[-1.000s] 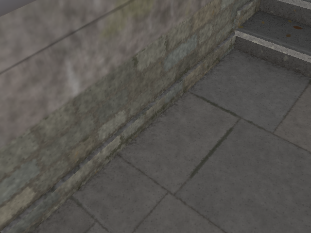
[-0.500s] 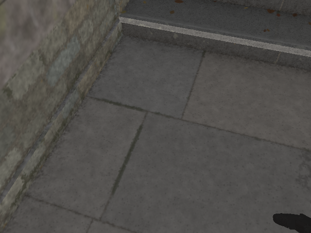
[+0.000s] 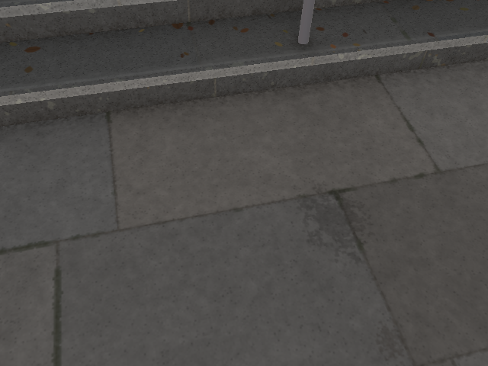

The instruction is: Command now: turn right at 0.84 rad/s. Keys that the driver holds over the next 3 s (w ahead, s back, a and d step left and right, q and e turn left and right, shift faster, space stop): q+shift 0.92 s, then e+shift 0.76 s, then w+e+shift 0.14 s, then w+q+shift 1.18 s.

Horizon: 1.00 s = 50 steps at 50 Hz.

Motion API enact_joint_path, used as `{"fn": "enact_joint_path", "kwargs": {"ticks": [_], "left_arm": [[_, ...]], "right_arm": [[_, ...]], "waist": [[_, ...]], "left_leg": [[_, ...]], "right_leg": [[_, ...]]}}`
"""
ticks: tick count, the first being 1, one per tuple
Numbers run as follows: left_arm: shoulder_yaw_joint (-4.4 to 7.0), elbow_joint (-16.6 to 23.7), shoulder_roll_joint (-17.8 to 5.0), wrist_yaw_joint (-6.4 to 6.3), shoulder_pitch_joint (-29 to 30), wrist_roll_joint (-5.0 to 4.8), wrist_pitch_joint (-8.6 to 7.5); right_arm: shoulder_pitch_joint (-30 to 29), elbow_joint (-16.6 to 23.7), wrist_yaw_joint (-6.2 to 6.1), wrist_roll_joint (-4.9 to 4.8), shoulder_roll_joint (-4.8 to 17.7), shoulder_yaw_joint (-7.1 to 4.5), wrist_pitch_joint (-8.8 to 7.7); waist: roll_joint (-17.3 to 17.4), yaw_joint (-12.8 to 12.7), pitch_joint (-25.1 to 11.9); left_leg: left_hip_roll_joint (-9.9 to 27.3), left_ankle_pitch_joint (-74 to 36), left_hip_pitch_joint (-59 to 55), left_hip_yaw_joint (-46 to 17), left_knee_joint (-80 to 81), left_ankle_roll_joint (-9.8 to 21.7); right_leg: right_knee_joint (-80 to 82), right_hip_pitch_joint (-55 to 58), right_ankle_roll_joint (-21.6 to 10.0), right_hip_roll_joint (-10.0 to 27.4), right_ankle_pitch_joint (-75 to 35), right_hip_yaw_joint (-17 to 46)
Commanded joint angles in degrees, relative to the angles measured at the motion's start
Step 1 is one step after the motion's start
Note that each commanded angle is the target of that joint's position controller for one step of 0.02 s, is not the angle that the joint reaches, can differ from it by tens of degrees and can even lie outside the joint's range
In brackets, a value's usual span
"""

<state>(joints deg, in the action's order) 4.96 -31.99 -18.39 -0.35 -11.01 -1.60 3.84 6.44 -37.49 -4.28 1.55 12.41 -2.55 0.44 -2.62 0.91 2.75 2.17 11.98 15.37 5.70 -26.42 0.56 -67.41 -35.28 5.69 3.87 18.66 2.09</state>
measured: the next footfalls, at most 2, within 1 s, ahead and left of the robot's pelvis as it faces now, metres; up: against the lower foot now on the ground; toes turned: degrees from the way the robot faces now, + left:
right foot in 0.14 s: +0.05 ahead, -0.16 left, +0.00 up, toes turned -5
left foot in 0.62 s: +0.03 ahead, +0.09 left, +0.00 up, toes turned +23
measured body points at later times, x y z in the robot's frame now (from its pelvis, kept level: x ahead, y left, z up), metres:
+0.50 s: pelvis +0.01 -0.05 +0.00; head +0.04 -0.04 +0.45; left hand +0.15 +0.23 -0.10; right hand +0.18 -0.30 -0.10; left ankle +0.01 +0.08 -0.68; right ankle +0.01 -0.16 -0.74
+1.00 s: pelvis +0.03 +0.00 +0.00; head +0.05 +0.05 +0.45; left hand +0.03 +0.33 -0.10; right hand +0.34 -0.12 -0.06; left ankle +0.00 +0.08 -0.74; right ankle +0.17 -0.11 -0.69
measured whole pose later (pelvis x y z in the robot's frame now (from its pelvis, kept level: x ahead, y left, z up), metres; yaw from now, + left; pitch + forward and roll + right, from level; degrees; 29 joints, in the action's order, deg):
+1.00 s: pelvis +0.03 +0.00 +0.00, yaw +36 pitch +4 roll -3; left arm 4.0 -38.9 -15.7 -2.6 -4.4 0.5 -0.6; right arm 9.6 -30.1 -2.2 -0.2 16.6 -3.9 1.8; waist -0.7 -0.1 0.4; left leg -6.0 14.0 21.0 -11.5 -32.0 3.4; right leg -48.6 -32.4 5.0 -2.2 16.9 5.6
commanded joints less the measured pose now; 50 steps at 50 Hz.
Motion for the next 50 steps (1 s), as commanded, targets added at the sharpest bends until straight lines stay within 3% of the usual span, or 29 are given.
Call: {"fn": "enact_joint_path", "kwargs": {"ticks": [1,3,5,6,7,8,9,10,11,12,13,15,17,22,26,29,30,31,32,33,34,35,36,37,38,41,45,47,50], "left_arm": [[-0.93,6.7,-0.4,0.62,6.7,0.34,-1.21],[-1.16,6.0,-0.5,0.78,5.4,0.81,-1.50],[-1.13,3.9,-0.1,0.86,0.5,0.99,-1.73],[-1.05,1.9,0.2,0.80,-3.6,1.30,-1.96],[-0.91,1.0,-0.9,0.40,-5.8,1.68,-2.17],[-0.68,1.2,-4.4,-0.52,-7.9,2.62,-2.13],[-0.92,1.5,-4.8,-0.62,-3.6,4.28,-2.49],[-0.87,2.7,-3.5,-0.30,-1.8,4.44,-3.32],[-0.10,1.9,-5.5,-0.51,-1.3,4.34,-3.73],[0.09,2.3,-5.9,-0.85,0.4,4.01,-4.12],[-0.34,2.6,-4.3,-1.15,2.9,3.31,-4.50],[-1.45,3.0,-0.8,-2.01,5.6,3.55,-4.86],[-1.82,2.5,0.8,-2.82,5.9,3.62,-4.94],[-0.29,-0.5,-2.4,-3.63,4.3,3.20,-4.47],[1.19,-2.5,-5.5,-2.52,4.7,2.06,-4.26],[1.69,-3.9,-5.8,-1.92,6.0,0.38,-4.20],[1.67,-5.4,-4.8,-1.61,3.7,0.15,-4.11],[1.39,-5.9,-2.9,-1.38,2.2,1.13,-4.18],[0.28,-1.3,0.1,-1.62,6.4,4.06,-4.55],[0.43,0.3,-1.2,-1.74,11.1,3.40,-4.99],[0.80,0.2,-2.6,-1.66,12.9,1.65,-5.20],[0.49,-0.2,-1.7,-1.64,12.8,1.56,-5.50],[0.91,-0.8,-2.9,-1.99,12.0,2.20,-5.63],[1.12,-1.3,-3.3,-2.28,10.4,2.82,-5.65],[1.08,-1.7,-3.2,-2.19,9.3,2.97,-5.69],[0.99,-2.6,-2.2,-2.81,7.3,3.13,-5.55],[0.21,-2.1,-0.8,-2.93,8.6,1.77,-4.73],[-0.28,-2.3,-0.3,-2.59,9.2,2.17,-4.96],[-0.77,-3.1,-0.8,-1.82,8.3,2.07,-5.43]], "right_arm": [[0.0,2.9,0.43,-0.59,11.9,-3.40,-0.28],[1.4,1.8,1.15,-1.68,13.1,-3.77,-0.52],[1.2,1.1,1.53,-3.05,12.1,-3.08,-0.64],[1.5,0.2,1.88,-3.76,9.9,-2.12,-0.80],[4.9,-1.6,2.71,-3.43,6.0,-0.61,-1.49],[5.7,-0.4,4.00,-0.53,0.5,1.55,-2.28],[3.8,1.1,3.76,-1.22,1.7,1.11,-2.45],[-0.2,1.6,3.37,-2.31,8.3,-0.73,-1.68],[-0.2,1.4,3.10,-3.30,10.4,-2.03,-0.87],[1.9,-0.2,2.56,-3.39,10.5,-2.73,0.11],[4.2,-1.0,2.18,-3.13,10.5,-3.23,1.06],[7.2,-1.7,1.61,-3.28,9.1,-3.61,1.94],[6.2,-0.3,1.37,-2.94,8.0,-3.51,2.30],[2.1,4.7,3.64,-1.97,4.1,-1.60,2.19],[2.9,6.5,5.51,-2.36,5.7,-1.87,2.50],[5.7,6.6,6.02,-2.77,6.4,-2.65,3.01],[8.0,5.9,5.40,-2.52,7.6,-3.41,2.89],[13.8,5.0,4.28,-2.26,13.1,-5.60,2.48],[14.9,6.8,3.38,-1.86,21.1,-7.19,1.86],[14.9,8.2,4.10,-0.57,18.7,-6.27,0.19],[12.5,8.5,4.40,-0.87,17.0,-5.73,-0.86],[9.6,8.6,3.89,-2.20,15.9,-5.51,-1.04],[5.9,9.6,3.33,-3.23,14.1,-4.90,-0.64],[2.6,10.3,2.92,-3.41,13.7,-4.51,-0.23],[1.3,10.9,2.61,-2.85,13.3,-4.32,-0.04],[2.6,10.8,2.18,-2.09,13.6,-4.39,0.05],[3.8,11.2,1.87,-3.35,12.4,-4.47,0.08],[2.8,11.9,1.76,-2.20,13.3,-4.46,0.42],[2.4,11.6,1.76,-0.75,12.0,-3.16,0.96]], "waist": [[10.9,3.0,-6.7],[11.8,2.6,-7.5],[12.4,-0.1,-8.6],[11.9,-2.1,-9.2],[8.6,-2.5,-10.7],[-4.9,-0.9,-14.6],[-15.7,-1.2,-14.1],[-10.7,-4.2,-10.5],[-10.7,-3.9,-7.7],[-7.9,-3.1,-7.0],[-7.6,-2.0,-5.8],[-6.5,-0.5,-5.3],[-5.8,-0.9,-4.7],[-4.5,-2.9,-5.7],[-5.6,-2.4,-6.3],[-4.3,0.1,-6.8],[-1.4,0.9,-7.3],[8.4,2.7,-8.9],[25.3,1.7,-7.5],[18.0,4.9,-15.8],[12.5,4.3,-13.1],[9.4,2.4,-10.1],[6.3,0.5,-8.2],[6.6,-1.7,-8.1],[7.5,-2.5,-8.6],[8.1,-2.6,-10.7],[10.5,-1.7,-9.9],[10.9,-1.0,-10.6],[12.9,1.0,-12.3]], "left_leg": [[12.6,-12.3,-7.2,-6.7,7.8,11.7],[13.3,-13.6,-5.9,-7.6,6.9,12.1],[13.9,-17.7,-5.7,-8.8,3.3,11.5],[12.7,-18.0,-2.7,-8.4,0.3,9.7],[10.2,-10.8,2.9,-6.7,-2.3,5.7],[4.9,11.7,12.0,-2.7,-12.6,0.0],[2.6,24.6,16.4,-4.4,-16.9,-2.8],[2.8,23.1,16.8,-5.9,-24.9,-3.6],[1.3,22.4,21.2,-5.6,-33.3,-3.6],[1.5,20.8,22.9,-7.3,-38.8,-3.6],[1.5,18.3,23.2,-8.6,-42.6,-4.2],[1.2,13.1,22.8,-7.4,-48.2,-5.7],[2.2,8.7,24.4,-6.7,-48.0,-7.1],[4.7,8.3,21.5,-4.2,-32.6,-6.7],[3.8,10.6,14.7,-0.6,-23.4,-3.8],[1.4,5.3,7.0,2.2,-11.9,-0.2],[-0.6,-0.2,1.3,1.6,-6.5,1.9],[2.2,-18.5,-10.1,-7.3,-1.7,5.8],[15.5,-39.5,-20.4,-31.0,-0.7,15.8],[20.0,-28.9,-19.4,-40.4,4.0,22.3],[18.2,-19.0,-17.3,-36.2,5.9,20.2],[15.6,-12.1,-14.6,-33.6,6.5,17.2],[14.0,-9.8,-11.1,-31.2,6.7,14.8],[11.7,-9.8,-6.7,-28.3,6.9,13.5],[9.8,-11.3,-4.7,-27.0,6.8,12.9],[6.8,-15.1,-4.1,-26.2,4.6,12.0],[5.3,-12.5,-5.5,-30.2,2.9,11.6],[5.8,-10.0,-5.8,-30.4,2.4,11.3],[7.1,-16.5,-3.8,-28.7,-0.2,11.3]], "right_leg": [[11.4,1.9,-0.1,1.0,2.2,-3.7],[19.1,8.1,-1.6,-1.4,4.4,-5.5],[31.5,15.4,-4.1,-3.0,-0.2,-5.2],[41.2,23.4,-6.2,-4.2,-6.8,-5.3],[46.4,33.4,-7.3,-2.3,-13.5,-2.0],[45.6,44.0,-10.4,11.8,-33.0,13.4],[46.4,34.1,-20.0,20.8,-29.1,16.4],[48.2,30.2,-21.4,18.0,-22.3,14.2],[48.6,29.3,-20.6,16.8,-19.7,12.1],[49.0,28.7,-19.0,15.8,-16.8,9.9],[49.4,26.8,-18.1,15.7,-17.7,7.6],[49.5,24.6,-16.9,14.0,-18.6,1.7],[50.1,25.1,-17.1,14.2,-16.9,-1.1],[48.8,29.2,-18.6,16.7,-19.7,-4.8],[46.3,29.0,-18.2,18.5,-26.5,-7.3],[39.9,28.0,-13.9,18.4,-25.7,-10.5],[34.6,25.3,-10.9,15.9,-21.6,-12.9],[20.6,15.7,-6.4,10.6,-13.2,-16.5],[1.0,-7.9,-0.2,0.3,19.2,-16.3],[-7.3,-11.0,-0.1,-2.6,21.8,-1.8],[-8.5,-12.3,-1.3,-1.8,17.2,0.8],[-7.3,-13.1,-2.5,-1.2,11.9,2.3],[-5.3,-11.9,-2.8,-0.5,7.4,3.4],[-3.1,-8.1,-2.9,-0.8,4.1,3.8],[-2.5,-5.7,-2.6,-2.0,1.5,3.2],[2.4,-3.6,-1.0,-4.5,-1.4,3.2],[13.0,-4.3,-0.1,-6.9,-1.4,4.7],[17.1,-2.5,-0.3,-6.9,-2.3,3.9],[21.3,5.7,-0.8,-4.7,-1.3,1.3]]}}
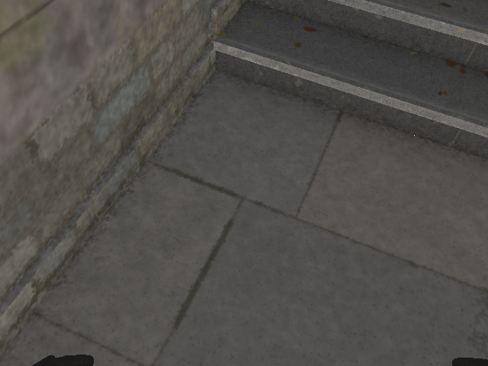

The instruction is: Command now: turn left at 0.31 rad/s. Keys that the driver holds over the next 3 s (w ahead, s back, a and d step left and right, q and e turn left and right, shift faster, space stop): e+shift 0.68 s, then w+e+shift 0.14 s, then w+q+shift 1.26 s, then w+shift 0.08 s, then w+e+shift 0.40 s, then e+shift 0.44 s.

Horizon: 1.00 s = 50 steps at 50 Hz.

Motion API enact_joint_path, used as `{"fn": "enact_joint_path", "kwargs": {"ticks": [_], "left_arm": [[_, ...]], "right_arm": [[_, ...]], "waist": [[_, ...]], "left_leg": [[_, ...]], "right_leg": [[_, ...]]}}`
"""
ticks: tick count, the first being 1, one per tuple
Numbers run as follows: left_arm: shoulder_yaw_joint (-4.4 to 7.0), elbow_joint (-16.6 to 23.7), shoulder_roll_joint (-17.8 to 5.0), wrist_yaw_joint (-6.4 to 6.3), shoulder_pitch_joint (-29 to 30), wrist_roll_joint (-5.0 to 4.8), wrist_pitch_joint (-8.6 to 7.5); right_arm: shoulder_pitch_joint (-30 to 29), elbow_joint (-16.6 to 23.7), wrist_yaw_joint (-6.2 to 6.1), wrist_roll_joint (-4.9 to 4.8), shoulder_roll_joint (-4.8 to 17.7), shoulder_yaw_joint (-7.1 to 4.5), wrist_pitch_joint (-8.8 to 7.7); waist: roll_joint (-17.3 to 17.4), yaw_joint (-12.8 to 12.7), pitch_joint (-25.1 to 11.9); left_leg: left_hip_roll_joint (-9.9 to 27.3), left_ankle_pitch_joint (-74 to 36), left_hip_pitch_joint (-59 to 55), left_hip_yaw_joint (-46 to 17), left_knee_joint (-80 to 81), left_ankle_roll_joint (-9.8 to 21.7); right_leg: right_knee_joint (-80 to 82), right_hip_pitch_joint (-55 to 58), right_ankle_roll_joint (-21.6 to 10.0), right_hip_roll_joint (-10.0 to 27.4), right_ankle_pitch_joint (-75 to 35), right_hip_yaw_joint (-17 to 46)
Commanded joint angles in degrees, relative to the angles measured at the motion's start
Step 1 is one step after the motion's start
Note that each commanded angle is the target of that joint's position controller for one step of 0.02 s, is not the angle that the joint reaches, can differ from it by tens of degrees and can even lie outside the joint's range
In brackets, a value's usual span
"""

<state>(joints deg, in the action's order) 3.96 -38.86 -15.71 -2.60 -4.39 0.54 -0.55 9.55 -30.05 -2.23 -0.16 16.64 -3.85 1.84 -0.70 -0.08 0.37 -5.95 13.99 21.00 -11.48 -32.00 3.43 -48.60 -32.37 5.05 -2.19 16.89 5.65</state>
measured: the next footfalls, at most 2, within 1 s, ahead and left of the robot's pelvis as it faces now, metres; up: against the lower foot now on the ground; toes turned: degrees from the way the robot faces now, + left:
right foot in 0.10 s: +0.09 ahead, -0.15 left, +0.00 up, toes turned +2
left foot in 0.40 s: +0.06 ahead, +0.08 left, +0.00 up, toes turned -18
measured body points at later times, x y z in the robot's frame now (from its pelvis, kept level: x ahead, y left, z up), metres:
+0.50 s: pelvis +0.02 +0.01 +0.00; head +0.05 +0.02 +0.45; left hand +0.27 +0.23 -0.09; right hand +0.08 -0.30 -0.08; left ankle +0.02 +0.09 -0.74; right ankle +0.00 -0.14 -0.68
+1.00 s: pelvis +0.06 -0.10 +0.00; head +0.08 -0.13 +0.45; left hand +0.40 -0.12 -0.05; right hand -0.17 -0.32 -0.12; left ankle +0.03 +0.09 -0.73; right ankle -0.01 -0.23 -0.73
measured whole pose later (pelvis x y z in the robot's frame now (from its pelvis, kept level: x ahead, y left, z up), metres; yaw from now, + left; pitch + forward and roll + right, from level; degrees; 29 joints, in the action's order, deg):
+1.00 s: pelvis +0.06 -0.10 +0.00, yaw -38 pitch +3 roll +0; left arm 1.9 -31.4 -14.5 3.9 -0.5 -2.3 -1.4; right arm 26.5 -46.9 0.2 -2.1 20.1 -4.9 -2.5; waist 0.4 7.4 0.2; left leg 7.8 21.6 -1.9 17.4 -19.0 0.5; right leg -35.3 -22.2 -2.7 4.4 22.3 -3.7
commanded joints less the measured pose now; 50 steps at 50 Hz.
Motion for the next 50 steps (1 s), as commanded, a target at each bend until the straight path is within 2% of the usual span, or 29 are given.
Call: {"fn": "enact_joint_path", "kwargs": {"ticks": [1,3,4,5,6,7,9,12,15,17,19,20,21,22,23,24,25,26,28,31,34,36,38,41,43,45,48,49,50], "left_arm": [[0.10,3.9,-3.3,0.72,1.9,-0.15,-1.15],[-0.74,3.2,-1.6,1.55,0.2,-0.31,-1.84],[-1.05,2.6,-0.3,1.82,-0.9,-0.20,-1.98],[-0.72,3.4,-2.3,1.75,0.2,0.65,-2.10],[0.28,5.6,-7.5,1.51,1.9,0.88,-1.99],[0.75,6.1,-9.2,1.61,4.1,0.30,-1.72],[0.96,6.4,-7.8,1.88,1.3,-0.65,-0.87],[2.15,6.3,-9.3,1.36,-4.0,-1.61,-0.25],[3.35,7.0,-10.0,0.25,-5.4,-1.49,0.99],[3.92,7.9,-10.1,-0.49,-3.5,-2.37,2.13],[3.90,9.5,-9.1,-0.65,1.3,-3.75,3.54],[3.36,10.1,-7.0,-0.68,1.7,-3.41,3.64],[2.22,10.5,-3.2,-0.15,-1.2,-2.89,3.20],[3.54,10.0,-7.5,0.41,-2.7,-1.64,1.96],[4.40,8.6,-10.5,1.13,-3.9,-1.60,1.87],[4.66,6.7,-10.5,1.16,-5.8,-1.84,2.24],[4.38,5.5,-9.2,1.11,-6.8,-1.86,2.67],[3.88,5.6,-7.8,1.29,-6.7,-1.97,2.97],[3.06,7.1,-6.7,1.36,-3.6,-2.19,3.13],[2.06,9.4,-5.5,1.69,-0.1,-2.25,3.05],[1.30,10.8,-4.4,2.60,1.4,-1.92,2.90],[1.09,11.5,-4.8,3.63,2.8,-2.26,2.68],[1.33,12.5,-5.8,4.59,4.5,-3.00,2.31],[1.03,13.1,-5.0,5.23,6.9,-3.63,1.65],[-0.25,13.0,-2.1,5.37,7.7,-3.45,0.84],[-1.09,12.2,-0.4,5.54,6.9,-3.14,-0.23],[-1.00,10.8,-1.9,6.70,4.3,-2.82,-1.44],[-0.40,9.1,-3.1,6.78,-1.0,-2.78,-1.88],[1.39,6.1,-6.5,6.43,-10.8,-2.50,-2.22]], "right_arm": [[0.2,3.3,-0.12,1.39,6.7,-1.14,-0.26],[-1.7,2.2,0.26,1.52,1.4,1.38,-0.60],[-1.6,1.5,0.81,1.48,0.7,1.80,-1.12],[0.7,0.5,1.22,2.18,1.0,1.66,-1.99],[2.6,0.6,1.31,3.03,2.5,1.22,-2.93],[5.5,0.5,1.33,3.52,2.4,1.15,-3.49],[-2.6,2.2,0.27,1.75,5.1,0.08,-3.59],[-3.4,2.6,0.31,0.70,1.9,-0.04,-3.05],[-3.2,2.1,1.29,0.51,0.2,0.07,-3.51],[-1.1,0.5,1.10,-0.20,0.9,-0.39,-3.75],[3.0,-2.0,1.00,-0.94,0.8,-0.84,-3.93],[4.6,-3.0,0.81,-0.52,3.7,-1.84,-3.42],[2.4,-2.1,0.60,1.49,9.0,-2.86,-2.37],[0.9,-0.2,0.90,4.20,8.0,-2.75,-2.91],[-2.2,1.0,0.68,3.81,4.7,-1.66,-3.29],[-4.8,1.2,0.27,2.83,2.9,-1.10,-3.51],[-5.8,1.3,-0.39,1.81,2.9,-0.97,-3.57],[-5.5,1.0,-0.94,1.42,3.4,-0.82,-3.63],[-2.5,0.0,-1.62,2.20,4.2,-0.68,-3.28],[1.7,-1.6,-1.95,2.38,5.7,-1.17,-2.13],[2.6,-2.7,-1.71,2.12,7.7,-1.93,-1.55],[5.8,-3.9,-1.12,1.24,9.6,-2.84,-2.27],[6.3,-4.5,-0.63,0.46,11.0,-3.41,-3.43],[8.2,-6.2,-0.11,0.49,10.9,-3.67,-4.58],[10.9,-8.1,0.65,0.04,10.1,-3.40,-5.30],[11.4,-10.1,1.29,-0.51,9.9,-2.98,-5.77],[10.3,-12.1,2.80,-2.24,12.3,-2.66,-5.38],[8.5,-12.6,3.14,-2.93,12.8,-2.34,-5.36],[7.4,-12.9,3.22,-2.84,12.4,-1.74,-5.61]], "waist": [[10.9,2.3,-10.1],[9.0,0.8,-9.0],[8.7,-0.1,-8.0],[6.9,1.2,-6.6],[0.7,3.8,-4.7],[-6.8,7.0,-4.4],[-9.8,2.1,-4.4],[-11.0,0.5,-6.3],[-9.4,-0.5,-8.3],[-8.5,0.2,-9.3],[-7.9,3.1,-9.3],[-4.1,3.2,-8.3],[13.4,0.2,-6.5],[15.9,0.0,-5.7],[9.1,-1.2,-4.5],[5.3,-2.3,-3.0],[3.8,-2.2,-2.3],[4.9,-1.5,-1.3],[5.8,0.6,-0.7],[6.8,3.4,-1.2],[7.1,4.4,-2.2],[6.9,6.3,-3.2],[7.6,6.4,-1.3],[5.2,6.8,1.3],[3.2,7.0,3.3],[3.0,5.8,5.6],[4.5,1.9,7.1],[4.2,-2.3,5.3],[3.3,-8.0,-0.1]], "left_leg": [[15.8,-22.3,-8.4,-11.6,4.8,8.7],[15.5,-20.0,-5.7,-9.7,4.5,7.3],[13.8,-14.5,-4.0,-7.3,4.6,5.7],[11.1,-6.1,-2.4,-5.7,4.2,3.2],[6.9,3.6,-0.8,-1.9,-0.2,0.8],[3.3,6.6,-1.4,3.7,-1.2,-2.4],[2.7,6.1,-2.0,7.0,-5.1,-4.0],[0.9,11.0,2.2,8.5,-9.1,-4.2],[0.2,18.1,6.1,6.4,-12.0,-5.1],[0.7,15.1,4.4,5.8,-7.7,-5.7],[1.2,2.7,-7.0,7.4,6.9,-4.2],[7.0,-2.3,-14.9,2.7,11.6,-1.8],[21.8,-8.0,-20.9,-14.1,15.9,5.8],[32.2,-13.4,-15.4,-22.4,16.8,11.9],[29.8,-13.7,-14.6,-16.1,15.8,12.2],[24.5,-11.7,-13.0,-8.3,14.5,8.8],[20.9,-10.2,-13.3,-3.2,14.1,6.6],[19.8,-14.6,-13.2,0.6,13.9,6.4],[18.7,-19.1,-13.7,6.1,14.4,7.5],[20.4,-21.9,-19.6,8.5,14.4,9.3],[22.8,-24.2,-22.7,11.3,13.8,10.4],[25.7,-0.1,-24.1,9.1,19.2,10.6],[28.3,15.2,-25.9,6.3,23.3,9.8],[29.7,17.8,-29.9,8.6,25.5,8.3],[28.6,15.6,-27.6,10.6,26.7,8.7],[27.1,12.8,-23.9,13.5,27.9,8.9],[26.1,6.3,-17.2,14.9,25.8,10.5],[25.2,-3.5,-12.4,16.9,20.3,10.0],[22.4,-19.7,-6.8,19.9,7.7,8.4]], "right_leg": [[3.5,5.7,-0.6,2.0,1.7,-2.8],[13.8,14.4,-1.7,3.8,-2.5,-3.1],[22.4,20.1,-2.6,3.3,-10.5,-3.6],[23.7,23.3,-3.9,4.6,-17.6,0.2],[22.9,22.8,-6.5,9.2,-30.0,6.9],[23.6,20.1,-12.9,12.3,-29.5,11.2],[26.1,17.6,-15.8,11.8,-21.9,16.8],[24.6,22.5,-18.1,13.2,-25.7,23.0],[24.5,27.1,-18.6,13.9,-30.7,27.3],[23.6,26.7,-16.5,12.1,-29.6,26.8],[21.7,17.9,-12.3,7.3,-19.8,22.4],[17.8,9.0,-9.2,3.7,-8.3,19.3],[3.9,-6.1,-5.8,-5.6,12.7,7.5],[-9.9,-10.1,-3.1,-2.0,19.7,6.2],[-18.2,-9.9,-2.0,1.1,15.6,4.4],[-20.5,-8.8,-1.2,2.6,11.0,3.0],[-23.5,-9.5,-0.6,3.2,6.6,2.2],[-26.6,-10.7,0.3,4.0,4.2,1.0],[-27.0,-11.6,1.9,5.4,0.5,-2.0],[-20.4,-13.7,3.8,7.3,-0.2,-3.6],[-14.3,-12.1,3.8,8.8,0.9,-5.1],[-12.4,-11.9,2.5,10.2,1.5,-5.9],[-11.0,-14.5,0.5,10.9,2.3,-5.8],[-8.3,-17.0,-1.8,11.6,3.0,-6.3],[-3.4,-12.7,-3.7,10.4,5.0,-6.4],[3.3,-6.0,-5.5,8.3,7.1,-7.7],[12.9,6.7,-7.9,5.4,9.8,-11.4],[17.6,16.9,-9.0,3.5,5.6,-13.2],[20.6,32.0,-10.2,1.4,-0.9,-13.4]]}}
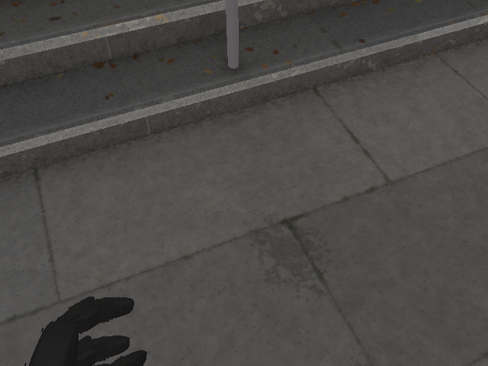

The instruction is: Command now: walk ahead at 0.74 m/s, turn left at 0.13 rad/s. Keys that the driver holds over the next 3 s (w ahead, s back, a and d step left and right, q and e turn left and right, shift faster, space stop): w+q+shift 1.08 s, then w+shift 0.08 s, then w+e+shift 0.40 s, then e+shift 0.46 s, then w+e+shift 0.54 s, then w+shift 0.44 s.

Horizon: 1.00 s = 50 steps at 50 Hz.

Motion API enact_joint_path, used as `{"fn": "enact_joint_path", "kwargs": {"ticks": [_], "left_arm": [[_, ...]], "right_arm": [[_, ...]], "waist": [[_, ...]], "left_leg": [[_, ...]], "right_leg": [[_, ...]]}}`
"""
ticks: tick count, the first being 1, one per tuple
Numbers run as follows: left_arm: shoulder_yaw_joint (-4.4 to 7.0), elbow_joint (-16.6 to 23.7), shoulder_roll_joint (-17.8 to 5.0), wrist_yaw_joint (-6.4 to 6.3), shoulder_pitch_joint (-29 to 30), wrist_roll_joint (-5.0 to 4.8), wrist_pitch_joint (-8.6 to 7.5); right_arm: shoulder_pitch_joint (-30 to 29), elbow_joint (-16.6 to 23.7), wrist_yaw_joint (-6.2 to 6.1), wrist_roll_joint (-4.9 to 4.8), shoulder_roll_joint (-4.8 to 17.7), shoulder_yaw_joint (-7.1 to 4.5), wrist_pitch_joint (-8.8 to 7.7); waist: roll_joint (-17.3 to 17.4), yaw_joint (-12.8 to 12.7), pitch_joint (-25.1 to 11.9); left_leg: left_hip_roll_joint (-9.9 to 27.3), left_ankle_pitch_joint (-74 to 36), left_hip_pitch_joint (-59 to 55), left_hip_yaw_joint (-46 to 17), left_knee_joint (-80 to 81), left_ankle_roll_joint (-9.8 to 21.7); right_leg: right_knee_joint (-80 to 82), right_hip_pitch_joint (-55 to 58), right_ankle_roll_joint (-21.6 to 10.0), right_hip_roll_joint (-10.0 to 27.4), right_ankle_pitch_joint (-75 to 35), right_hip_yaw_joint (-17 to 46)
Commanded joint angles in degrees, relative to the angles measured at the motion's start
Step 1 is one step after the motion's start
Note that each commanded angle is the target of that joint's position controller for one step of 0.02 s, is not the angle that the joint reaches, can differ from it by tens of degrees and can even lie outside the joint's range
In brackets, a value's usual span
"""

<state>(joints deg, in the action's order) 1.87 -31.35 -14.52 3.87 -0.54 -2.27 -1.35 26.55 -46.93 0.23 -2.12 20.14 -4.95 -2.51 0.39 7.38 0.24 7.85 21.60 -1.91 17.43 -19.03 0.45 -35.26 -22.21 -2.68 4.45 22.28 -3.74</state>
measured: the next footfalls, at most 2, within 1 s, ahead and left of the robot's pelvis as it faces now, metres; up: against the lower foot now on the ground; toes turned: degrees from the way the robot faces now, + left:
right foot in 0.02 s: +0.07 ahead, -0.15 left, +0.00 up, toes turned -5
left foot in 0.46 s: +0.47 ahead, +0.06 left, +0.00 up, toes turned +22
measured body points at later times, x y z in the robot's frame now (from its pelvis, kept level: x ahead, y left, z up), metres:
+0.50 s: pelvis +0.35 -0.01 -0.04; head +0.36 +0.00 +0.41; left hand +0.29 +0.27 -0.16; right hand +0.58 -0.21 -0.13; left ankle +0.43 +0.05 -0.74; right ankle +0.11 -0.18 -0.61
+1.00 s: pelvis +0.75 +0.10 -0.01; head +0.76 +0.13 +0.44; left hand +0.62 +0.38 -0.10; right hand +1.05 +0.02 -0.10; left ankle +0.60 +0.10 -0.61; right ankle +0.88 +0.03 -0.73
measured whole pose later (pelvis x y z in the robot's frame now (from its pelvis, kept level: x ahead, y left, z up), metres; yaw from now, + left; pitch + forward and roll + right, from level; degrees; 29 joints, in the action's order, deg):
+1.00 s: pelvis +0.75 +0.10 -0.01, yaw +51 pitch +0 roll -3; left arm 4.1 -36.9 -16.5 -0.3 -14.2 0.7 -6.3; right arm 15.4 -38.0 -0.1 -2.0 18.4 -3.7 -1.7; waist 2.3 -1.1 2.3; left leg -0.2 19.1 28.3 -3.7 -80.8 3.8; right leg -30.5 -17.0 1.9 -0.9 13.9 -0.4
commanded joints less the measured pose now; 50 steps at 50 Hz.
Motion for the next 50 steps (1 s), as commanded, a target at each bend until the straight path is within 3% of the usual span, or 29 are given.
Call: {"fn": "enact_joint_path", "kwargs": {"ticks": [1,2,3,5,6,8,15,18,21,22,23,24,25,26,27,28,29,31,34,36,38,40,42,43,44,45,46,48,50], "left_arm": [[5.63,-4.6,-12.4,-1.20,-28.2,0.81,-1.23],[6.37,-4.1,-19.3,-2.31,-32.0,2.23,-2.09],[5.44,-1.5,-15.4,-2.47,-28.2,2.79,-3.50],[3.00,-2.8,-7.5,-1.80,-23.8,1.77,-3.97],[2.57,-3.2,-5.7,-1.64,-20.3,1.88,-3.98],[2.06,-4.3,-2.6,-1.93,-16.5,2.90,-4.80],[2.61,-9.2,-4.2,-5.19,-18.9,3.34,-6.04],[3.46,-10.8,-10.4,-6.69,-21.8,3.57,-4.71],[5.15,-9.2,-16.4,-7.96,-16.6,2.42,-3.13],[5.40,-6.9,-16.8,-6.98,-11.8,1.85,-3.54],[4.19,-6.3,-11.9,-5.44,-7.2,0.62,-4.52],[0.41,-2.9,1.3,-4.09,-8.3,2.72,-7.31],[-0.90,0.9,1.9,-3.45,-16.8,1.09,-9.45],[0.05,2.1,-4.6,-3.23,-10.7,0.15,-10.65],[0.60,2.7,-6.0,-3.19,-9.2,-0.39,-10.65],[0.60,1.2,-5.0,-3.45,-11.0,0.85,-9.65],[0.80,0.9,-5.3,-3.68,-12.8,1.57,-8.60],[1.48,0.7,-7.7,-4.61,-11.9,2.14,-6.87],[0.18,4.4,-4.0,-5.11,-0.2,4.26,-6.52],[-0.24,6.1,-1.7,-4.61,4.8,2.79,-6.48],[1.03,6.7,-3.8,-4.26,5.6,0.44,-6.62],[2.53,6.2,-6.9,-4.10,4.8,-0.59,-7.02],[5.20,2.9,-10.8,-4.33,-10.0,-1.04,-7.54],[5.76,0.4,-12.9,-4.84,-24.9,-0.59,-7.04],[6.11,-1.1,-18.0,-4.08,-28.8,3.16,-6.95],[5.80,-0.5,-15.3,-3.18,-24.8,3.15,-7.01],[4.80,0.7,-9.5,-3.75,-20.3,2.56,-6.39],[4.11,-1.7,-7.9,-4.34,-18.4,3.13,-5.21],[3.16,-4.6,-5.4,-4.34,-17.0,3.34,-5.57]], "right_arm": [[-12.4,5.4,1.04,-0.10,6.3,0.70,-2.08],[-14.5,10.1,1.37,0.46,-0.7,2.46,-3.31],[-15.9,10.8,0.98,-2.25,2.0,1.82,-4.31],[-14.2,10.5,1.19,-2.28,2.2,1.59,-3.45],[-12.9,9.8,1.18,-1.15,1.6,1.54,-2.87],[-8.7,7.7,1.75,-1.36,-0.2,1.64,-1.16],[-18.5,10.9,2.53,-1.32,-2.4,2.37,-0.01],[-22.5,13.3,4.13,-1.38,-2.4,2.18,-0.54],[-7.9,11.9,4.06,-2.09,4.3,-0.99,1.57],[7.1,8.0,3.16,-1.29,9.8,-3.71,2.73],[15.2,4.9,1.85,-0.92,10.7,-4.46,3.05],[9.9,4.4,2.25,1.58,9.8,-3.13,2.36],[2.7,8.8,2.48,3.19,6.6,-1.45,0.18],[2.1,10.3,2.47,2.24,3.0,-1.26,-0.70],[-1.2,10.6,2.57,1.76,2.4,-1.00,-1.70],[-5.8,11.5,2.65,1.41,2.0,-0.73,-2.47],[-9.2,12.5,2.18,1.58,3.1,-0.96,-2.85],[-11.4,12.9,0.96,1.45,1.7,-0.48,-3.10],[-10.0,10.9,-1.35,0.07,1.7,-0.42,-2.63],[-7.1,9.3,-1.77,-0.35,3.2,-1.02,-1.90],[-5.2,8.4,-1.81,-1.01,3.2,-1.29,-1.61],[-5.0,8.0,-1.86,-0.98,2.2,-1.38,-1.36],[-8.2,8.9,-1.16,0.34,2.2,-1.35,-1.11],[-10.5,11.0,-0.37,2.19,-1.2,0.09,-1.15],[-0.9,13.8,-0.12,0.03,-9.8,2.47,-1.59],[1.0,13.4,-0.56,-3.39,-4.6,2.77,-1.55],[-5.5,13.1,-0.84,-2.53,0.0,1.84,-0.98],[-15.0,14.9,-0.51,1.25,1.7,1.09,-0.61],[-16.3,16.5,0.25,0.12,0.0,1.00,0.35]], "waist": [[-0.3,-22.5,-8.7],[-15.1,-20.5,-12.2],[-7.9,-20.3,-12.2],[-7.6,-15.1,-3.4],[-8.5,-12.0,-0.3],[-7.5,-7.6,2.9],[-2.6,-7.1,12.1],[-4.2,-6.8,8.1],[-12.3,4.1,-1.4],[-10.6,10.5,-7.4],[0.1,13.8,-6.2],[19.2,3.7,-1.5],[18.4,-4.2,-13.4],[6.3,-2.1,-9.6],[-3.6,-6.1,-1.9],[-10.1,-9.6,1.5],[-7.9,-12.0,3.4],[-5.8,-12.6,6.1],[-1.5,-8.0,7.8],[1.8,-4.0,4.9],[4.4,-2.8,2.0],[6.9,-3.8,0.7],[7.8,-13.0,-7.9],[5.7,-19.7,-18.3],[-22.4,-12.6,-25.9],[-28.6,-11.6,-22.1],[-18.5,-13.7,-12.1],[-2.7,-13.2,-2.7],[-4.9,-10.7,1.0]], "left_leg": [[3.8,-24.2,30.1,-7.8,-24.9,8.1],[-3.6,9.6,50.6,-12.9,-48.9,4.3],[-6.0,6.6,57.5,-23.8,-58.9,3.6],[-1.0,-4.3,59.4,-24.5,-60.3,2.3],[0.6,-9.1,57.9,-23.4,-59.6,1.4],[2.9,-15.2,52.6,-23.0,-60.4,0.3],[-2.6,-25.9,50.4,-16.2,-43.8,2.2],[-8.3,-23.2,39.2,-6.5,-31.3,6.1],[-11.2,-15.3,20.9,-6.2,-29.9,10.4],[-10.9,-15.7,3.4,-10.4,-25.9,13.2],[-7.5,-23.9,-9.8,-16.8,-13.8,16.0],[-7.5,-30.2,-14.1,-28.4,-19.1,17.5],[2.7,-2.8,-19.0,-57.8,-8.7,29.0],[4.8,12.1,-13.5,-65.3,3.3,27.1],[5.1,15.8,-3.2,-64.3,7.3,24.4],[2.6,14.1,6.2,-60.5,7.6,22.2],[0.4,11.3,13.6,-57.5,7.8,22.3],[-4.1,5.0,23.9,-49.1,8.7,20.6],[-10.9,-7.9,34.5,-37.0,7.2,17.1],[-12.2,-6.0,34.8,-35.9,5.3,14.2],[-10.4,-2.0,27.5,-40.5,2.0,13.1],[-8.4,-4.9,18.0,-43.6,-3.2,11.6],[-9.2,-22.3,14.6,-41.8,-19.9,7.8],[-10.3,-20.2,24.4,-38.0,-38.7,5.5],[-16.8,13.7,43.5,-33.3,-60.2,3.4],[-10.3,7.0,53.8,-29.9,-68.5,3.5],[-7.7,0.5,56.3,-26.8,-70.5,3.0],[-3.6,-4.5,51.1,-24.6,-65.2,3.1],[-0.4,-5.2,48.1,-24.8,-61.5,3.5]], "right_leg": [[5.0,42.6,-3.9,-0.3,-6.3,3.6],[10.3,52.1,-6.9,15.1,6.3,27.8],[16.9,45.6,-8.2,20.8,7.4,39.4],[19.0,35.7,-7.3,17.3,4.6,24.3],[20.7,30.1,-6.2,14.8,1.4,19.0],[23.4,21.2,-3.4,11.5,-9.0,9.3],[29.3,17.3,3.8,5.7,-38.3,-10.9],[22.6,22.4,6.2,6.5,-71.5,-13.6],[1.6,25.9,4.7,10.9,-99.9,-11.8],[-14.5,19.3,3.2,9.6,-96.3,-9.5],[-41.2,6.7,2.7,-0.1,-45.7,-9.5],[-63.5,-15.1,2.0,-9.9,10.7,-1.5],[-69.5,-27.8,1.1,-10.3,11.6,12.0],[-63.9,-29.8,-1.1,-7.9,6.1,13.8],[-55.8,-29.3,-1.5,-5.4,1.2,13.2],[-49.8,-24.7,-0.6,-2.7,-2.2,13.8],[-45.8,-21.2,1.3,-1.8,-3.8,14.3],[-36.4,-16.3,4.3,0.5,-5.9,13.0],[-15.0,-5.5,7.1,-1.6,-19.6,7.4],[-3.5,2.4,8.2,-5.1,-26.4,4.9],[3.1,4.3,9.0,-6.2,-27.1,8.0],[7.1,3.7,8.1,-5.6,-23.3,10.1],[5.9,17.9,5.1,-4.8,-17.4,9.0],[-0.2,38.0,2.5,2.3,-8.3,14.6],[13.2,54.1,-5.9,16.7,15.1,49.3],[20.7,51.0,-9.1,21.1,36.3,65.0],[21.1,43.0,-7.5,18.2,32.3,54.7],[19.2,28.0,-4.6,13.1,4.6,33.9],[20.8,20.8,-3.6,10.5,-4.9,23.4]]}}
Over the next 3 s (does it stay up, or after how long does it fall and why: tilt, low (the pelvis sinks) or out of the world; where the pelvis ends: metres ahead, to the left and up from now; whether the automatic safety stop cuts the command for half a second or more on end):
stays up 1.67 0.86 0.30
